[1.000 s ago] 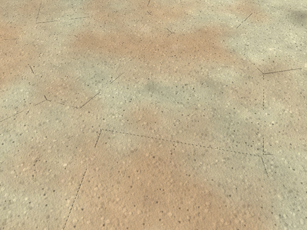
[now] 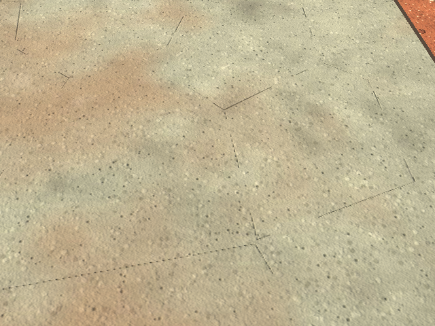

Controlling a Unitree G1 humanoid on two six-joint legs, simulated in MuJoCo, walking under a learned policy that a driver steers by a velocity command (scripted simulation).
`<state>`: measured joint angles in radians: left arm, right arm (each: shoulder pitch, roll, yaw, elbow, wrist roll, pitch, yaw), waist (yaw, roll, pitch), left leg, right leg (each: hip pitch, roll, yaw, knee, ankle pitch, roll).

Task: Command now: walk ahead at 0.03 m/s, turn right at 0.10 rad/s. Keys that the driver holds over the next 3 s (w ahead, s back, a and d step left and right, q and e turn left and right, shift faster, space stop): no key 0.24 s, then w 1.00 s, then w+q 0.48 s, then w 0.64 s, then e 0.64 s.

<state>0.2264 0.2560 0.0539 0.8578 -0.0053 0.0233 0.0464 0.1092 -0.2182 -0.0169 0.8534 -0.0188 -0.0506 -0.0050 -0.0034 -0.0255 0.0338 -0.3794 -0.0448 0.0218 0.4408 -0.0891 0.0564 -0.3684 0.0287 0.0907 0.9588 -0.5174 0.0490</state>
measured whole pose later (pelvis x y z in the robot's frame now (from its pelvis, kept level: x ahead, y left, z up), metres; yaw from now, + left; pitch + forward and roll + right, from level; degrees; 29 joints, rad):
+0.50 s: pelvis +0.09 +0.00 +0.00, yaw +1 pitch +1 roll +0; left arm 0.41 0.23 0.06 0.98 -0.02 -0.06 0.02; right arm 0.18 -0.26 -0.05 0.94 0.03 -0.10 0.02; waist 0.03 -0.02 0.00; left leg -0.35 0.00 0.05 0.60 -0.30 0.09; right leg -0.07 -0.02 0.04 0.44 -0.39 0.01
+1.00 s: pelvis +0.33 +0.00 -0.01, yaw +1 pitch +2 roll +1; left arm -0.03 0.22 0.03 0.78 -0.02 -0.10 -0.04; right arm 0.46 -0.24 -0.04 1.03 0.01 -0.07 -0.01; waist -0.09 -0.02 0.03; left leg 0.17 -0.03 0.02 0.19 -0.39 0.03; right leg -0.58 -0.03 -0.03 0.52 0.01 -0.07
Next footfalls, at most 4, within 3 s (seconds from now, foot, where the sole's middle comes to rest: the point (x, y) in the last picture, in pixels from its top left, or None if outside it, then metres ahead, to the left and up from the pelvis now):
0.12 right None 0.04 -0.14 -0.77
1.04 right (255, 301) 0.54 -0.10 -0.77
1.60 left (175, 220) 0.83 0.16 -0.77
2.14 right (206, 144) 1.18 0.06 -0.77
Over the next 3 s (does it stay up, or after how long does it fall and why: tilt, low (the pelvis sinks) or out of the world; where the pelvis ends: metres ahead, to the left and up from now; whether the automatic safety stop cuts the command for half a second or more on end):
stays up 1.26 0.19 0.00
